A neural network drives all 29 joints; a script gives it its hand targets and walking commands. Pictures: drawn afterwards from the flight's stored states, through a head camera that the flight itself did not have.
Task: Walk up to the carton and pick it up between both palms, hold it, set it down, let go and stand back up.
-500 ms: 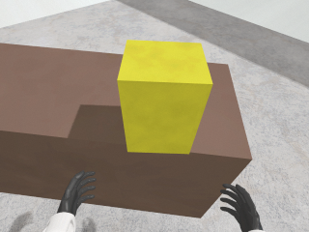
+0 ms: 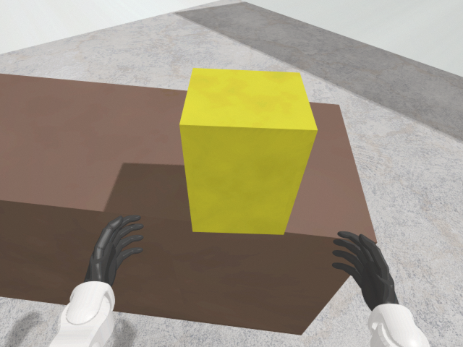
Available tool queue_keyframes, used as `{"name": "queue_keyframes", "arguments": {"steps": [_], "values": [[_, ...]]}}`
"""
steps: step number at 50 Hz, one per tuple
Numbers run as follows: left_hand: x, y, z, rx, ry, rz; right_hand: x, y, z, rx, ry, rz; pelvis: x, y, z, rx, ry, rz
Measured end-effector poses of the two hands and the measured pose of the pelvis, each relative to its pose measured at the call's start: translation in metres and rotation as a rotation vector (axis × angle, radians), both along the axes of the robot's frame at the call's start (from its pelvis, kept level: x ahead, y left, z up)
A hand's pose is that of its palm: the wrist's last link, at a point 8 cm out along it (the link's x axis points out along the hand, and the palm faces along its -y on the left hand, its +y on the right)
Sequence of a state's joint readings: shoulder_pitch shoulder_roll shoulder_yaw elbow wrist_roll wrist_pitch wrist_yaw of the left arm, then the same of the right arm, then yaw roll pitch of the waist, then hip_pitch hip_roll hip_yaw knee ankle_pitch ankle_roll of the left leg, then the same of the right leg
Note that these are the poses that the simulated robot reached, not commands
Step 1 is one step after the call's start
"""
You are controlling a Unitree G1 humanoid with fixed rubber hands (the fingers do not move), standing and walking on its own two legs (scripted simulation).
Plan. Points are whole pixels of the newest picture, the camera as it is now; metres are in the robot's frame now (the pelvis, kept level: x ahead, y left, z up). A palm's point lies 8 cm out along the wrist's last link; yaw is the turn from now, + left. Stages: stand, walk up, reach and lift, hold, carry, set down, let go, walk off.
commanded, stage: reach and lift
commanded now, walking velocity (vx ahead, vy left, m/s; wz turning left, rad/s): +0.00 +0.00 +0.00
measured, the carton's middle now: (242, 158) +0.44 +0.02 +0.09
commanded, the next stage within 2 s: none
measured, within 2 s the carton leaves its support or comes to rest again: neither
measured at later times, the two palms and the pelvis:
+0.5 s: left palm (101, 224) +0.25 +0.22 +0.12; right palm (377, 238) +0.28 -0.19 +0.11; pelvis +0.00 +0.00 +0.00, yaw -1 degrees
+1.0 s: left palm (97, 164) +0.31 +0.23 +0.19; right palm (383, 176) +0.34 -0.19 +0.18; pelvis -0.02 +0.00 +0.00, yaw +0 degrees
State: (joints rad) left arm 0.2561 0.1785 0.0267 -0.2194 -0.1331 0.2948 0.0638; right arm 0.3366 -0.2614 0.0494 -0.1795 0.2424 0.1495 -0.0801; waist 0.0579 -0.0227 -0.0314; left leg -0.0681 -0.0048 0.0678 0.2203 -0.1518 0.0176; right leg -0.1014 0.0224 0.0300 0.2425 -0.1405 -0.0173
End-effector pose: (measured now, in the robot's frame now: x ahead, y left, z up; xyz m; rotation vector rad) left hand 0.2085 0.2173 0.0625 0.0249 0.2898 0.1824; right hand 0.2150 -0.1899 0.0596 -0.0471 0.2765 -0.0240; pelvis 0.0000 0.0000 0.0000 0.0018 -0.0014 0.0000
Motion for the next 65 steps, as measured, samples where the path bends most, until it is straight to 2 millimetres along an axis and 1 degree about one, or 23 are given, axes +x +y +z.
{"name": "queue_keyframes", "arguments": {"steps": [4,7,13,19,25,33,45,65], "values": [[0.002,0.0,0.001,-0.003,0.007,-0.004,0.001,0.0,-0.001,0.002,0.006,-0.001,0.0,0.001,0.0,-0.001,-0.002,-0.002],[0.004,0.0,0.005,-0.004,0.003,-0.006,0.004,0.0,0.002,0.005,0.005,0.002,0.0,0.002,0.0,-0.001,-0.002,-0.004],[0.019,-0.001,0.02,-0.011,-0.012,-0.013,0.021,-0.001,0.014,0.004,-0.007,0.002,-0.001,0.002,0.0,-0.001,-0.006,-0.014],[0.035,0.001,0.037,-0.019,-0.022,-0.016,0.042,0.001,0.03,0.002,-0.023,0.001,-0.002,0.002,0.0,-0.003,-0.026,-0.017],[0.045,0.006,0.055,-0.026,-0.022,-0.012,0.06,0.001,0.047,-0.006,-0.031,-0.009,-0.004,0.003,0.001,-0.005,-0.048,-0.011],[0.058,0.009,0.079,-0.04,-0.021,-0.012,0.081,0.002,0.07,-0.015,-0.03,-0.018,-0.012,0.003,0.001,-0.004,-0.062,-0.004],[0.086,0.009,0.113,-0.05,-0.021,-0.006,0.112,0.002,0.103,-0.021,-0.045,-0.024,-0.023,0.002,0.0,-0.002,-0.062,0.002],[0.129,0.013,0.162,-0.039,-0.031,0.001,0.161,0.006,0.151,-0.004,-0.054,-0.027,-0.022,-0.002,0.0,-0.003,-0.013,0.013]]}}
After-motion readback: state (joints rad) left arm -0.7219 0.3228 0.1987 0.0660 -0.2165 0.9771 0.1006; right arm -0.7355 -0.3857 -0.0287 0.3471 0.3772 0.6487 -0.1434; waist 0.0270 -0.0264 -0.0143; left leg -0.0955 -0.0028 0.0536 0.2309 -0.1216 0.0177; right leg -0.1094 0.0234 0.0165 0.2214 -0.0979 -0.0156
